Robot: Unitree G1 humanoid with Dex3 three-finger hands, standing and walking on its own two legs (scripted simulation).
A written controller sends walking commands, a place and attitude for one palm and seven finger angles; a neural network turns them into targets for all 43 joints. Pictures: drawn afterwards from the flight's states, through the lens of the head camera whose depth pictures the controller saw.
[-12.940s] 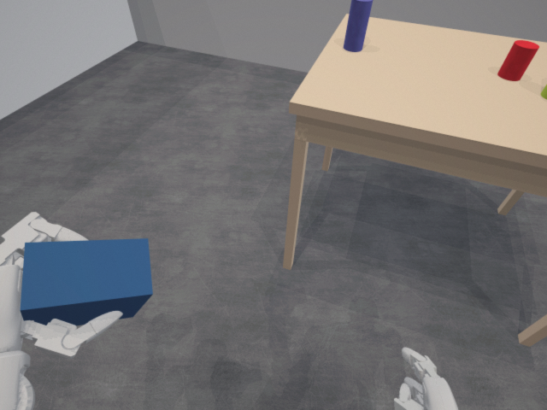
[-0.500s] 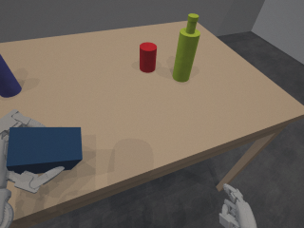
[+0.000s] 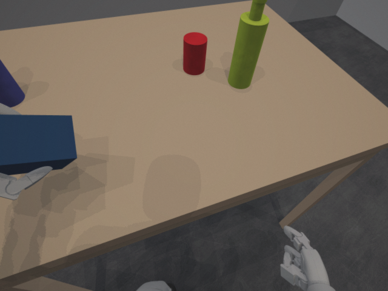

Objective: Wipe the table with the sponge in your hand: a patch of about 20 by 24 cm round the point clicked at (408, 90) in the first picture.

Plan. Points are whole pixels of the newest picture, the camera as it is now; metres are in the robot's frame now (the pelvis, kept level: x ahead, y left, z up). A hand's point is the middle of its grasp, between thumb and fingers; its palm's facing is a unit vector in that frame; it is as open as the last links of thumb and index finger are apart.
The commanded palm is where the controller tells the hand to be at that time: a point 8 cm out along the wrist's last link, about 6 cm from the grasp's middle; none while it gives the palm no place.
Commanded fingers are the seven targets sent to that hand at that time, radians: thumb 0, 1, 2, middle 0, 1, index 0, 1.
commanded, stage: come to a stop and stand still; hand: left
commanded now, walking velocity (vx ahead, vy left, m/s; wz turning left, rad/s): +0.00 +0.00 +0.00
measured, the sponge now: (38, 146) +0.27 +0.27 +0.18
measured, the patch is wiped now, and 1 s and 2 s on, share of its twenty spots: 0.00 0.00 0.00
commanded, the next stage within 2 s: look again from close up in 0.80 s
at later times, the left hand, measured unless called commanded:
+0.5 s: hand (41, 166) +0.25 +0.27 +0.16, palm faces +0.35 -0.85 -0.38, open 10.3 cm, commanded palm +0.19 +0.31 +0.18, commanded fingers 0.00 0.10 1.30 -1.20 -1.60 -1.20 -1.60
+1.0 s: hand (24, 179) +0.23 +0.28 +0.15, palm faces +0.40 -0.83 -0.40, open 10.3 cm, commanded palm +0.17 +0.31 +0.18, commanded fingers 0.00 0.10 1.30 -1.20 -1.60 -1.20 -1.60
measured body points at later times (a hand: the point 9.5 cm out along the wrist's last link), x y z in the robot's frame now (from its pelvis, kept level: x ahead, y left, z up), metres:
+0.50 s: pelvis +0.03 +0.02 +0.00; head +0.06 +0.05 +0.45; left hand +0.22 +0.31 +0.18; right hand +0.23 -0.19 -0.06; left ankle +0.06 +0.09 -0.74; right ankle +0.02 -0.14 -0.74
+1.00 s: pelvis +0.02 +0.03 +0.00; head +0.04 +0.05 +0.45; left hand +0.20 +0.33 +0.17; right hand +0.20 -0.18 -0.07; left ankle +0.06 +0.09 -0.74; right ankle +0.02 -0.14 -0.74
